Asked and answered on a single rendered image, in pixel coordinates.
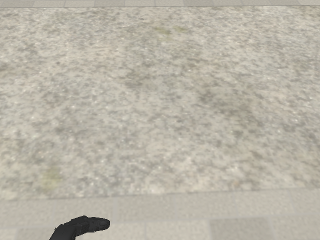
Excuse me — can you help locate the left robot hand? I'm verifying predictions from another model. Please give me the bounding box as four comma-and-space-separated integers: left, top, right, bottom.
49, 215, 110, 240

